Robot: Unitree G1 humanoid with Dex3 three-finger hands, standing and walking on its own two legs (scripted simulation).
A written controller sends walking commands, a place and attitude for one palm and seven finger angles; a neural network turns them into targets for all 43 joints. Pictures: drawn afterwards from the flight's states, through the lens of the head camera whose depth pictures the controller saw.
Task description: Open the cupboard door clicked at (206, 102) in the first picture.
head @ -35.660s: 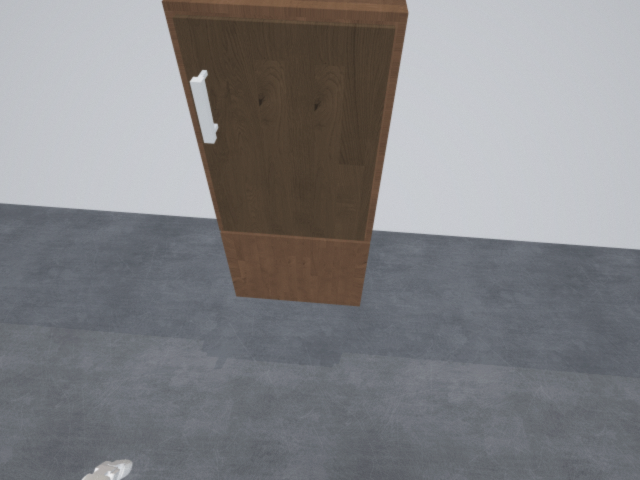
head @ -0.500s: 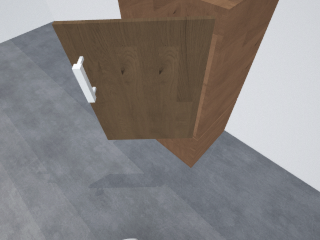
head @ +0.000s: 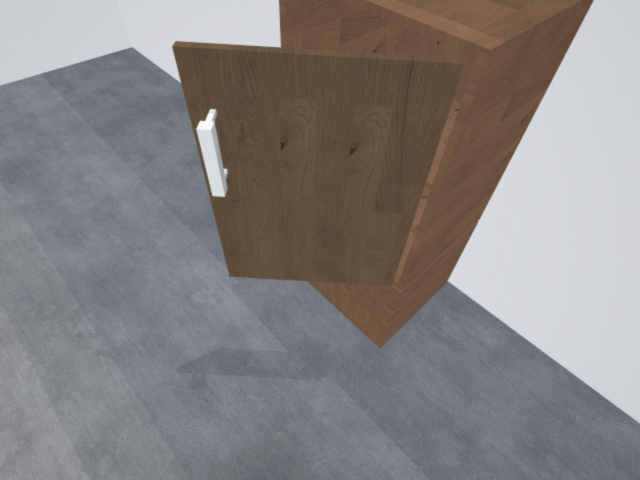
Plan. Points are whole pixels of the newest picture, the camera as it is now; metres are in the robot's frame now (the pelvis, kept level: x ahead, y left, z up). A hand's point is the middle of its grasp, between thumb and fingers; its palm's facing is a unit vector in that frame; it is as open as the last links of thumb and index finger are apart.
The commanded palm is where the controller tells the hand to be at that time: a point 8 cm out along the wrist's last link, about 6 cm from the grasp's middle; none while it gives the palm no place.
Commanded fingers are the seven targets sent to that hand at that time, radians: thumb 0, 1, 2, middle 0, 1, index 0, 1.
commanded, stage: come to a stop and stand still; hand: left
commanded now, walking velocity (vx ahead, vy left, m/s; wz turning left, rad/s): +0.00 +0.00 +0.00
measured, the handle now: (216, 153) +0.60 +0.24 +0.05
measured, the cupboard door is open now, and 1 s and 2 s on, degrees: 44 44 44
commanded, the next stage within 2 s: look again from close up in 0.50 s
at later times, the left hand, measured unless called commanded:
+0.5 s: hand out of the picture -0.02 +0.15 -0.17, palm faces +0.02 -0.99 -0.16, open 7.3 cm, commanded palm none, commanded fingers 0.00 0.90 0.90 -0.20 -0.30 -0.20 -0.30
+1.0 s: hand out of the picture +0.03 +0.18 -0.17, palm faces +0.01 -0.98 -0.22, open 7.3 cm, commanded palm none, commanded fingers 0.00 0.90 0.90 -0.20 -0.30 -0.20 -0.30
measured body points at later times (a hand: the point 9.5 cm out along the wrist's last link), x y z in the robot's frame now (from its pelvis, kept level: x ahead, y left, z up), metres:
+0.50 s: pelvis -0.01 -0.01 +0.01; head +0.01 -0.01 +0.46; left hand -0.02 +0.20 -0.16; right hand -0.05 -0.22 -0.15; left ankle -0.01 +0.10 -0.73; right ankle -0.02 -0.12 -0.73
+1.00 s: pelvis +0.01 +0.00 +0.00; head +0.01 +0.00 +0.45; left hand +0.03 +0.23 -0.15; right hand +0.03 -0.23 -0.16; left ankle -0.01 +0.10 -0.73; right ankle -0.02 -0.12 -0.73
